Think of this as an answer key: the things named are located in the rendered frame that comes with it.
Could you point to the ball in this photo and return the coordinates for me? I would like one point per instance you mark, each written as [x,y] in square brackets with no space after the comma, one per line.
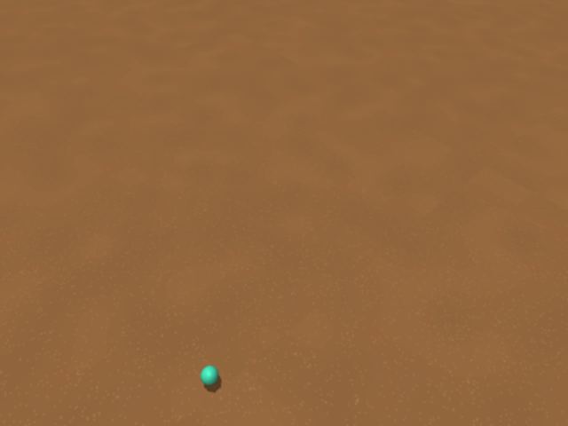
[209,375]

